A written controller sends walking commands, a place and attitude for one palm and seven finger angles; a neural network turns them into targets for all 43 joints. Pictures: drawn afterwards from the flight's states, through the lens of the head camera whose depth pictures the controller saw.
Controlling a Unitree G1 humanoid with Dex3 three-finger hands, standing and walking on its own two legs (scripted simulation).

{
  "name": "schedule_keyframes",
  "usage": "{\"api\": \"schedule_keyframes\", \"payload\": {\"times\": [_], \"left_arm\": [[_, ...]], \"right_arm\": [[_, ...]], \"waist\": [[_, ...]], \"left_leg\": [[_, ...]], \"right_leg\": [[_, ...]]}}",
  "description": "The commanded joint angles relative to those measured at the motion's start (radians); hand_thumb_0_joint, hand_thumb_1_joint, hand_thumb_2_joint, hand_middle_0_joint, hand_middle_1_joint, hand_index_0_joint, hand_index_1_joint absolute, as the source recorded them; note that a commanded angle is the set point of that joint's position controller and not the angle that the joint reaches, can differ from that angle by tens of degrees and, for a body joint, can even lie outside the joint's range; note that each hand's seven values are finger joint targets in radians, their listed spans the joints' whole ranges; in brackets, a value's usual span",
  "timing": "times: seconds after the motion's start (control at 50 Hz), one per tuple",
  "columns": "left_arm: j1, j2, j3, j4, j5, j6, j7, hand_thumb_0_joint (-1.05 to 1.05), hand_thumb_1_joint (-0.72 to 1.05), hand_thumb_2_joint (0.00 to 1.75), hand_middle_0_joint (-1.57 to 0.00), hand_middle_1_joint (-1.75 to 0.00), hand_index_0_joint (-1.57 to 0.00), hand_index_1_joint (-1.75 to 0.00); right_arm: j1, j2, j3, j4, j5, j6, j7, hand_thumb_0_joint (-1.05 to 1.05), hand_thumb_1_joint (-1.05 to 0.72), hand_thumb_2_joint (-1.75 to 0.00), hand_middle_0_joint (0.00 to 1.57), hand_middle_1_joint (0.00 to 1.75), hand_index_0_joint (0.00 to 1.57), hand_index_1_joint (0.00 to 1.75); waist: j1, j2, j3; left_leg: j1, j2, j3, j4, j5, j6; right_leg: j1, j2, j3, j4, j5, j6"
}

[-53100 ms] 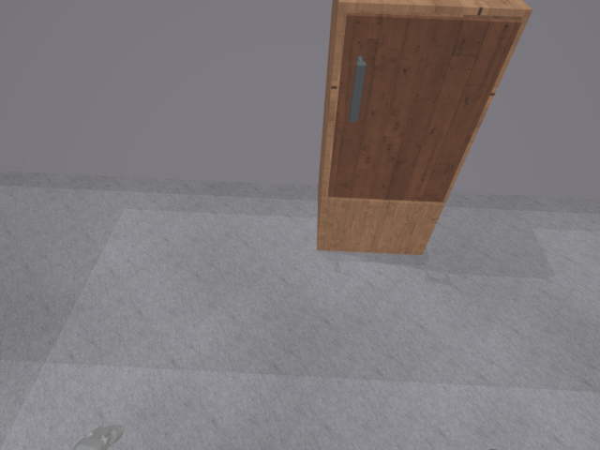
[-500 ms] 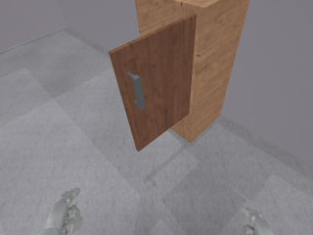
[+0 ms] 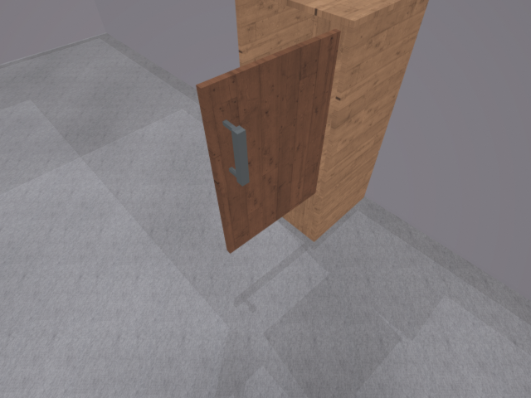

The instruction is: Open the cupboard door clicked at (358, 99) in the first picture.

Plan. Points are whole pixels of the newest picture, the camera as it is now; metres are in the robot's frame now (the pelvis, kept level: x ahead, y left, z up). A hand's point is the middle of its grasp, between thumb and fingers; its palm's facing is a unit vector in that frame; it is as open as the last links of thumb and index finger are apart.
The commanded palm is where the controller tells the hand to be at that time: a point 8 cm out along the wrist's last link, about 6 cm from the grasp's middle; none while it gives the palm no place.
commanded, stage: let the arm hang, fingers relaxed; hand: left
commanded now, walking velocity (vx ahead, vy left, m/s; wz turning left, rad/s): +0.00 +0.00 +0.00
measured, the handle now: (235, 153) +0.62 +0.11 -0.01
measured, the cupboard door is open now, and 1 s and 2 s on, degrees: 87 87 87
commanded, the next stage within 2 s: look to check the result in 0.42 s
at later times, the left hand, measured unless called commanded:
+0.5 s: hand out of the picture -0.01 +0.16 -0.18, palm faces +0.02 -0.99 -0.17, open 7.4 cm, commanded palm none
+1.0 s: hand out of the picture +0.00 +0.17 -0.17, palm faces +0.01 -0.98 -0.19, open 7.4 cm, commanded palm none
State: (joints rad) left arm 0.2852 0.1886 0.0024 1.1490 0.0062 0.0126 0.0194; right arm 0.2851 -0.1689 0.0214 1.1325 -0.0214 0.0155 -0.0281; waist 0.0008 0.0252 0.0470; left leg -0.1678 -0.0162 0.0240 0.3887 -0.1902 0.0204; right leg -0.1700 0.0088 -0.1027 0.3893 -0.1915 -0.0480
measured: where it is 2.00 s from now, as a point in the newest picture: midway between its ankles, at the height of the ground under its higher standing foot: outside the picture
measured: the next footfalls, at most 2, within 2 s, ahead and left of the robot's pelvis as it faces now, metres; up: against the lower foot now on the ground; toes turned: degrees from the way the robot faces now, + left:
none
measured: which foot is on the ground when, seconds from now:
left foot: down 0.00-1.00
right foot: down 0.00-1.00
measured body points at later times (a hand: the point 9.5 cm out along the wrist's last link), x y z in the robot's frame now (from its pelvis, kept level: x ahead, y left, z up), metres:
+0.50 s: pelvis +0.00 +0.00 +0.00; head +0.01 +0.00 +0.45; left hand -0.01 +0.22 -0.16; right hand -0.02 -0.20 -0.17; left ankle +0.01 +0.11 -0.74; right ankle +0.02 -0.09 -0.74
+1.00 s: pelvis +0.01 +0.00 +0.00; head +0.01 -0.01 +0.45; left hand +0.01 +0.22 -0.16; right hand +0.00 -0.22 -0.17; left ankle +0.01 +0.11 -0.74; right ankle +0.02 -0.09 -0.74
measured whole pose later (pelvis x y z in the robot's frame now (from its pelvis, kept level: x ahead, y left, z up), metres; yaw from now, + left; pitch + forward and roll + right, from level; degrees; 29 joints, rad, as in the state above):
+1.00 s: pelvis +0.01 +0.00 +0.00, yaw -1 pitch -2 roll +0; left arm 0.27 0.15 0.00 1.16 0.01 -0.01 0.03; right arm 0.27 -0.14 0.01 1.16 -0.02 -0.01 -0.04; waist -0.01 0.01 0.04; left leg -0.15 -0.01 0.04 0.37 -0.20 0.02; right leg -0.16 0.01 -0.09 0.39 -0.20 -0.05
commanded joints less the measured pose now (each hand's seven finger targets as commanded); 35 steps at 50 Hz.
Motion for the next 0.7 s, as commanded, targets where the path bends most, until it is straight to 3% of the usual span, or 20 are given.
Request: {"api": "schedule_keyframes", "payload": {"times": [0.0,0.12,0.44,0.56,0.68], "left_arm": [[0.034,0.086,0.016,-0.021,-0.001,-0.024,0.013,0.00,0.90,0.90,-0.20,-0.30,-0.20,-0.30],[0.042,0.067,0.015,-0.007,0.000,-0.020,0.016,0.00,0.90,0.90,-0.20,-0.30,-0.20,-0.30],[0.070,0.034,0.016,-0.003,0.002,-0.030,0.020,0.00,0.90,0.90,-0.20,-0.30,-0.20,-0.30],[0.077,0.036,0.017,-0.004,0.002,-0.035,0.020,0.00,0.90,0.90,-0.20,-0.30,-0.20,-0.30],[0.080,0.051,0.018,-0.005,0.002,-0.038,0.020,0.00,0.90,0.90,-0.20,-0.30,-0.20,-0.30]], "right_arm": [[0.046,-0.082,-0.017,-0.010,0.000,-0.016,-0.004,0.00,-0.90,-0.90,0.20,0.30,0.20,0.30],[0.069,-0.060,-0.015,0.009,-0.001,-0.015,-0.007,0.00,-0.90,-0.90,0.20,0.30,0.20,0.30],[0.088,-0.029,-0.022,0.016,0.002,-0.024,-0.013,0.00,-0.90,-0.90,0.20,0.30,0.20,0.30],[0.088,-0.037,-0.023,0.013,0.003,-0.026,-0.014,0.00,-0.90,-0.90,0.20,0.30,0.20,0.30],[0.070,-0.053,-0.026,0.010,0.005,-0.026,-0.013,0.00,-0.90,-0.90,0.20,0.30,0.20,0.30]], "waist": [[0.001,-0.033,0.018],[0.001,-0.022,0.067],[-0.004,-0.007,0.049],[-0.007,-0.033,0.028],[-0.004,-0.017,0.039]], "left_leg": [[-0.058,0.104,-0.095,-0.101,-0.012,0.015],[-0.090,0.101,-0.101,-0.118,-0.055,0.015],[-0.054,0.105,-0.089,-0.099,0.019,0.017],[-0.034,0.104,-0.087,-0.091,0.040,0.018],[-0.020,0.105,-0.084,-0.086,0.050,0.018]], "right_leg": [[0.004,-0.123,0.143,-0.107,-0.069,-0.003],[-0.019,-0.115,0.143,-0.094,-0.083,0.000],[-0.022,-0.115,0.144,-0.082,-0.010,-0.001],[-0.014,-0.118,0.146,-0.087,-0.001,0.000],[-0.025,-0.118,0.147,-0.095,0.003,-0.002]]}}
